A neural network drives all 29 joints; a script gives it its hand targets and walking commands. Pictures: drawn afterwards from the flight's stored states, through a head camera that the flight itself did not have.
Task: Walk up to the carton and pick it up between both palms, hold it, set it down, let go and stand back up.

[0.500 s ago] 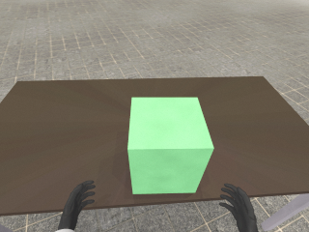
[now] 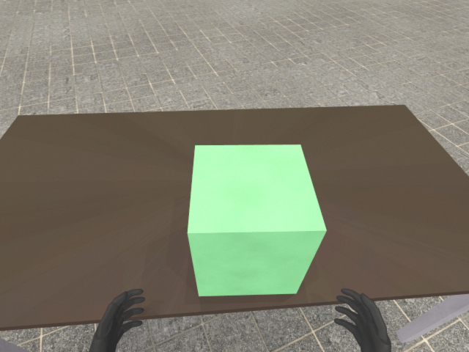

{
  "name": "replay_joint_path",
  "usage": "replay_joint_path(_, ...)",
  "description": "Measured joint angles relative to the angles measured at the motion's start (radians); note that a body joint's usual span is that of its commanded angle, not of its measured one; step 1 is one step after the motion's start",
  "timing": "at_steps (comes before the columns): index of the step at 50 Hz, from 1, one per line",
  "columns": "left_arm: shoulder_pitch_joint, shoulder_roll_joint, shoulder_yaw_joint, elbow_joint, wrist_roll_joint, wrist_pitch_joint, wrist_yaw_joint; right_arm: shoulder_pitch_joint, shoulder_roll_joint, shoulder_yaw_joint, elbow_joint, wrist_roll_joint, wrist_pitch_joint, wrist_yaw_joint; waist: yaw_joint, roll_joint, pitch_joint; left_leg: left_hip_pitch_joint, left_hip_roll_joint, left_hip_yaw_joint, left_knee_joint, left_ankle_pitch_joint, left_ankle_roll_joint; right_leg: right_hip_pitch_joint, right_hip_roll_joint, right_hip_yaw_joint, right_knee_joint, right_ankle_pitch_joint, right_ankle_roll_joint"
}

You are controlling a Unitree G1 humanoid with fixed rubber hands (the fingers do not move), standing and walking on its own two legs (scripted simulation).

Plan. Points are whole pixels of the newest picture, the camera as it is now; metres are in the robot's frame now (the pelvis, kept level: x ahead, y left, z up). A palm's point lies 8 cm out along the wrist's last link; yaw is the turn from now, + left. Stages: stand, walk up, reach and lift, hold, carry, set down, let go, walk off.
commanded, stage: set down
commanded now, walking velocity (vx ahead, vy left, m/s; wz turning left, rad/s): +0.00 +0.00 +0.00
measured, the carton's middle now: (248, 222) +0.39 +0.02 -0.02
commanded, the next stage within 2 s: let go in 1.26 s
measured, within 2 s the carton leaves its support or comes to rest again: neither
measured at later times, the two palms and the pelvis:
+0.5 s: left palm out of the picture +0.15 +0.23 -0.05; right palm out of the picture +0.17 -0.20 -0.05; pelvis +0.00 +0.00 +0.00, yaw +0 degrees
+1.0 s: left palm (111, 351) +0.16 +0.23 -0.06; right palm out of the picture +0.17 -0.21 -0.07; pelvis +0.00 +0.00 +0.00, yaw +0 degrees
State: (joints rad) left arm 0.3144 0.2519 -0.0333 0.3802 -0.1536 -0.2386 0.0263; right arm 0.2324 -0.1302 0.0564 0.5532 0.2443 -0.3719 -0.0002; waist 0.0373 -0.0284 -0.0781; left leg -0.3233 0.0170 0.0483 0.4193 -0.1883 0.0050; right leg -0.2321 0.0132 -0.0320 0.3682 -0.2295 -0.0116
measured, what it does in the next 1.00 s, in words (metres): stands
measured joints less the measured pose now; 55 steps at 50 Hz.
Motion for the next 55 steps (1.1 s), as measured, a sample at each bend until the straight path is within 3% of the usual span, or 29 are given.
replay_joint_path(11, 0.024, 0.000, 0.007, 0.000, 0.013, 0.028, -0.013, 0.020, 0.000, 0.004, 0.000, -0.009, -0.003, 0.000, 0.000, 0.000, 0.006, 0.020, 0.000, 0.000, -0.003, -0.004, 0.000, 0.019, 0.000, 0.000, 0.000, -0.006, -0.001)
replay_joint_path(30, -0.035, 0.001, 0.007, 0.000, 0.026, 0.182, -0.013, 0.019, 0.000, -0.035, 0.000, -0.085, 0.122, 0.000, 0.000, 0.000, 0.034, 0.033, 0.000, 0.000, -0.009, 0.001, 0.000, 0.028, 0.000, 0.000, 0.000, -0.003, -0.003)
replay_joint_path(55, -0.053, -0.014, 0.022, 0.002, 0.101, 0.305, -0.027, 0.019, 0.000, -0.065, 0.046, -0.154, 0.142, 0.000, 0.000, 0.018, 0.056, 0.033, 0.000, 0.000, -0.009, -0.006, 0.000, 0.028, 0.000, 0.000, 0.000, -0.011, -0.004)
